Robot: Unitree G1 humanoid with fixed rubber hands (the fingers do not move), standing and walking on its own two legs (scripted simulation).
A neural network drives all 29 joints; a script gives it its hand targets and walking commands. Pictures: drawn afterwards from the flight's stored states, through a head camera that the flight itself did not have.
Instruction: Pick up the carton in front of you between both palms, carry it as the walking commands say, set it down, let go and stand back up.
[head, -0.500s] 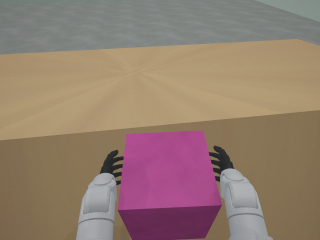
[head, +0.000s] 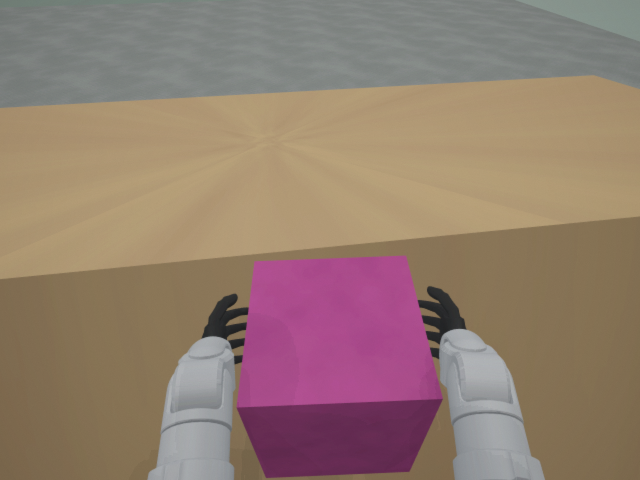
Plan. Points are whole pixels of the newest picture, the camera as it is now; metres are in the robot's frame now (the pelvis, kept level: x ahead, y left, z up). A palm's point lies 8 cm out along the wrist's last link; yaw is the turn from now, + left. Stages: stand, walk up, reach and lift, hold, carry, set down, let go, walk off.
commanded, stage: hold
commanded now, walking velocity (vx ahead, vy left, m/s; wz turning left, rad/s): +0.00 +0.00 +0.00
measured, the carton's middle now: (334, 369) +0.30 +0.00 -0.02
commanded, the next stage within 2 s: carry in 0.38 s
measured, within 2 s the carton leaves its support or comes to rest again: neither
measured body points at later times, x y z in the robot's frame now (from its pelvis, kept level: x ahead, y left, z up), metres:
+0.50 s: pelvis +0.01 +0.00 +0.00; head -0.03 +0.00 +0.45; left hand +0.31 +0.15 +0.05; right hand +0.31 -0.15 +0.05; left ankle +0.02 +0.13 -0.74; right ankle +0.01 -0.13 -0.74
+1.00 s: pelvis +0.20 -0.02 -0.01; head +0.19 -0.04 +0.44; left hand +0.46 +0.10 +0.07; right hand +0.43 -0.20 +0.07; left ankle +0.08 +0.10 -0.75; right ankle +0.22 -0.12 -0.73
